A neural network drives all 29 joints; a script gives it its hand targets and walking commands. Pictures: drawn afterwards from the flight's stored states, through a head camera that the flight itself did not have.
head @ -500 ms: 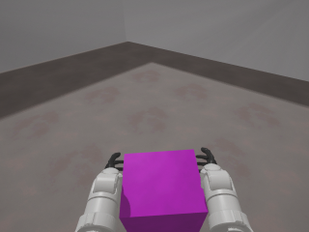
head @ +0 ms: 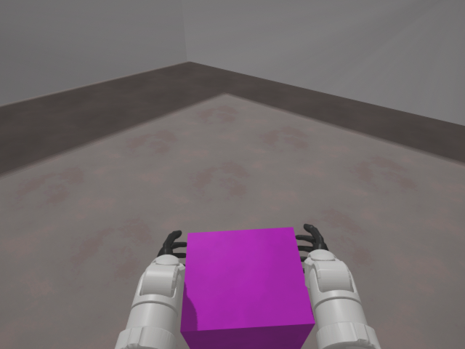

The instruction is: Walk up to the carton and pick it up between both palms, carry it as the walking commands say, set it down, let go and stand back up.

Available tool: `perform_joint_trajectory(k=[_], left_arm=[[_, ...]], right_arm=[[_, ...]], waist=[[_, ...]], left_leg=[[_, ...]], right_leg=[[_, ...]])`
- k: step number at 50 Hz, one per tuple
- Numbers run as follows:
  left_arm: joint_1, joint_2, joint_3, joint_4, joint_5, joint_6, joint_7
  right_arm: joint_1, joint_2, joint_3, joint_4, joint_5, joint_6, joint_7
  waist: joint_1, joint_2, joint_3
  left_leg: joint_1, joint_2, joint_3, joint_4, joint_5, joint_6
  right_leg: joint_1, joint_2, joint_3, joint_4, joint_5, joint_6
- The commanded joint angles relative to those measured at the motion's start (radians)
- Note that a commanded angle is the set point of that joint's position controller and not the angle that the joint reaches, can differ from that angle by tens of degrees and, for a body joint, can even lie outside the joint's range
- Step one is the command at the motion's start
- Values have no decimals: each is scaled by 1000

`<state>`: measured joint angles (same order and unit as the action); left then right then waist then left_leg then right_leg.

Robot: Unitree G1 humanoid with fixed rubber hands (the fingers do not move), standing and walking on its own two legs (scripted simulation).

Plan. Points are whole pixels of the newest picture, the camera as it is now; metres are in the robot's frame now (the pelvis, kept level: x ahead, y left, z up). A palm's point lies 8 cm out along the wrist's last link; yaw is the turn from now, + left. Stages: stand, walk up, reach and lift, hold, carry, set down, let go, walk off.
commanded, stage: hold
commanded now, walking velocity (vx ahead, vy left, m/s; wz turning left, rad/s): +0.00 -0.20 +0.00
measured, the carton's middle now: (243, 295) +0.27 -0.01 -0.04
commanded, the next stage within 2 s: carry in 0.02 s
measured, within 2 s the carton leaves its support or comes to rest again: neither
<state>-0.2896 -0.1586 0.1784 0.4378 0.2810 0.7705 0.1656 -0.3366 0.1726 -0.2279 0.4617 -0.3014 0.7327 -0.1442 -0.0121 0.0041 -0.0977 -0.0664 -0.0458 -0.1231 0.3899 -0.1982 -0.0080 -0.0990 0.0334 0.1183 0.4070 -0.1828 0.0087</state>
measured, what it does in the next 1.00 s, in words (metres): steps to the right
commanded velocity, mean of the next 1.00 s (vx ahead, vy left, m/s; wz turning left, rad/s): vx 0.00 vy -0.20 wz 0.00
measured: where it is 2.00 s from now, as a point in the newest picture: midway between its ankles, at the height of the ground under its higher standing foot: outside the picture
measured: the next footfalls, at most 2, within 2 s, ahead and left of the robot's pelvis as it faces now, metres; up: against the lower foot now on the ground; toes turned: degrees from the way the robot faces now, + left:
left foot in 1.06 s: -0.11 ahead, -0.04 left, +0.00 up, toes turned +14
right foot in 1.32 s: -0.03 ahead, -0.42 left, +0.00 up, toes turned -3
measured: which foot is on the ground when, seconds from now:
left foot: down 0.00-0.58, up 0.60-1.00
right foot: down 0.00-1.00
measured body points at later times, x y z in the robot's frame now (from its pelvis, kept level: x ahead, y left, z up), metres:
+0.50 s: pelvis -0.02 -0.09 -0.02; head -0.01 -0.13 +0.43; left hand +0.30 +0.01 +0.05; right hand +0.27 -0.28 +0.03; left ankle +0.00 +0.09 -0.74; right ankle +0.00 -0.15 -0.74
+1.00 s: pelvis -0.09 -0.17 +0.00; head -0.10 -0.20 +0.44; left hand +0.20 -0.03 +0.09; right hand +0.21 -0.32 +0.08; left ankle -0.14 -0.04 -0.71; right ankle +0.00 -0.15 -0.74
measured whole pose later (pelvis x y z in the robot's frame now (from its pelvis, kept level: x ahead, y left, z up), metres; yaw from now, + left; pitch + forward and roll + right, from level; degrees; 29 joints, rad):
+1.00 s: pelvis -0.09 -0.17 +0.00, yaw +1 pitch +5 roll +5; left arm -0.27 -0.15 0.09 -0.21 0.10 1.28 0.30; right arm -0.32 0.17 -0.11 -0.17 -0.13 1.24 -0.24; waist 0.00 -0.03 -0.14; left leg -0.34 0.00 0.16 0.69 -0.48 0.00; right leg -0.40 0.06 -0.14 0.32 -0.03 -0.20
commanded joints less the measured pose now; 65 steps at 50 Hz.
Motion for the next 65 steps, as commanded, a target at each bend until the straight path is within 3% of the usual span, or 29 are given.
perform_joint_trajectory(k=[1, 6, 9, 12, 15, 17, 21, 24, 26, 27, 29, 30, 31, 33, 37, 41, 44, 48, 49, 50, 51, 52, 53, 54, 55, 57, 60, 62, 65], left_arm=[[-753, -1050, -528, -223, -331, -101, -434], [-807, -1085, -627, -307, -424, -25, -416], [-874, -1111, -729, -467, -547, 50, -397], [-820, -1065, -781, -590, -639, 161, -363], [-697, -1029, -756, -599, -649, 257, -338], [-612, -1003, -734, -627, -616, 294, -322], [-536, -964, -679, -649, -564, 362, -297], [-620, -952, -681, -802, -581, 383, -287], [-621, -959, -682, -791, -584, 406, -289], [-571, -973, -686, -758, -584, 423, -294], [-631, -950, -695, -850, -607, 418, -298], [-648, -973, -696, -817, -615, 424, -298], [-641, -981, -707, -822, -618, 428, -298], [-617, -960, -669, -779, -605, 439, -306], [-620, -1006, -705, -848, -622, 444, -315], [-605, -975, -717, -819, -628, 459, -330], [-575, -995, -716, -763, -625, 474, -341], [-540, -982, -699, -737, -603, 479, -339], [-546, -985, -707, -751, -613, 475, -340], [-583, -989, -728, -771, -620, 471, -339], [-612, -994, -732, -792, -614, 471, -335], [-639, -1021, -748, -797, -623, 470, -333], [-644, -991, -735, -791, -622, 469, -327], [-651, -997, -720, -782, -615, 464, -324], [-585, -975, -696, -754, -580, 459, -319], [-649, -994, -691, -735, -580, 468, -316], [-715, -1023, -753, -781, -640, 455, -325], [-699, -1011, -749, -771, -652, 452, -326], [-671, -1020, -741, -697, -656, 465, -328]], right_arm=[[-582, 1081, 529, -92, 343, -43, 433], [-629, 1092, 607, -230, 420, 20, 392], [-615, 1079, 691, -394, 485, 94, 353], [-556, 1024, 747, -535, 556, 198, 317], [-487, 992, 742, -586, 589, 302, 286], [-506, 973, 773, -660, 629, 350, 293], [-555, 990, 815, -691, 684, 427, 311], [-559, 1029, 839, -699, 709, 457, 311], [-543, 1024, 823, -698, 695, 474, 308], [-491, 1019, 808, -686, 680, 481, 301], [-525, 1045, 827, -717, 696, 495, 302], [-587, 1033, 831, -743, 710, 500, 300], [-572, 1028, 812, -751, 702, 501, 299], [-596, 1041, 807, -731, 705, 497, 290], [-488, 1069, 804, -747, 689, 496, 286], [-440, 1059, 768, -685, 645, 511, 280], [-452, 1053, 768, -696, 627, 512, 277], [-440, 1065, 753, -664, 624, 511, 281], [-452, 1060, 767, -671, 632, 511, 285], [-416, 1057, 757, -656, 627, 505, 291], [-442, 1097, 762, -651, 643, 502, 297], [-499, 1091, 776, -713, 653, 491, 295], [-521, 1085, 774, -712, 661, 497, 297], [-530, 1063, 793, -719, 661, 494, 303], [-525, 1052, 806, -716, 664, 504, 311], [-561, 1049, 775, -651, 655, 523, 325], [-524, 1070, 767, -639, 633, 514, 309], [-500, 1051, 747, -646, 625, 503, 300], [-425, 1018, 696, -609, 584, 502, 285]], waist=[[6, 14, -83], [3, 135, -234], [-1, 137, -315], [-4, 162, -426], [0, 68, -495], [-1, -73, -470], [2, -111, -428], [-6, -78, -401], [-5, 39, -436], [-1, 44, -428], [23, -239, -377], [20, -229, -371], [19, -140, -371], [15, -149, -375], [17, -45, -439], [12, -93, -387], [11, -120, -365], [9, -165, -419], [7, -196, -404], [-2, -103, -409], [-24, -56, -399], [-34, 213, -401], [-23, 328, -366], [-8, 231, -277], [4, 91, -225], [6, 118, -134], [-9, 171, -194], [-10, 226, -220], [-11, 50, -281]], left_leg=[[-151, 142, -56, -46, -26, 27], [-179, 352, -248, -78, -180, 117], [-30, 355, -199, 28, 248, 125], [-9, 291, -45, 190, 564, 40], [-231, 179, 82, 293, 383, -12], [-317, 127, 181, 251, 59, -28], [-231, 137, 213, 218, -62, 6], [-70, 260, 128, 204, 269, 42], [-33, 337, 95, 258, 433, 59], [-181, 307, 126, 293, 298, 21], [-549, 108, 284, 522, -391, -41], [-588, 88, 229, 598, -452, -41], [-572, 113, 187, 663, -420, -32], [-576, 116, 164, 789, -362, -32], [-517, 91, 201, 657, -298, -33], [-415, 65, 243, 525, -316, -17], [-426, 57, 260, 439, -316, -3], [-203, 29, 334, 130, -257, 18], [-116, 44, 344, 37, -243, 22], [5, 65, 377, -104, -173, 30], [172, 195, 259, -185, -129, 49], [208, 463, -54, -137, -85, 130], [122, 664, -203, -70, 82, 237], [40, 692, -128, -81, 132, 252], [-66, 595, 28, -99, -7, 181], [-131, 450, 152, -56, -20, 82], [-125, 392, 216, 50, 306, 47], [-181, 362, 251, 102, 276, 16], [-242, 240, 333, 288, 76, -56]], right_leg=[[-157, -96, -1, 59, 37, -24], [-261, -60, -47, 306, -198, 3], [-347, -46, -76, 224, -176, 4], [-207, -34, -104, 42, -35, -14], [41, -138, -45, 108, 442, -61], [66, -198, -33, 207, 708, -127], [-99, -210, -45, 176, 521, -137], [-241, -145, -118, 245, 460, -85], [-261, -136, -103, 207, 312, -54], [-143, -160, -50, 119, 272, -69], [139, -292, 149, 36, 630, -144], [139, -304, 162, 10, 603, -160], [98, -300, 127, -5, 486, -181], [77, -271, 102, -36, 363, -78], [113, -254, 52, -64, 265, -132], [-4, -245, 67, -164, 79, -124], [65, -248, 39, -139, 230, -124], [39, -171, -67, -222, 204, 12], [-4, -142, -89, -250, 180, 87], [-70, -96, -178, -231, 118, 123], [-207, -66, -219, -142, 155, 177], [-376, -63, -177, 236, -36, 191], [-495, -65, -103, 560, -282, 153], [-567, -126, 7, 732, -283, 128], [-590, -126, 5, 688, -195, 75], [-561, -91, -99, 551, -126, 46], [-376, -48, -207, 310, -185, 40], [-241, -38, -238, 181, -127, 27], [-100, -116, -165, 20, 242, 7]])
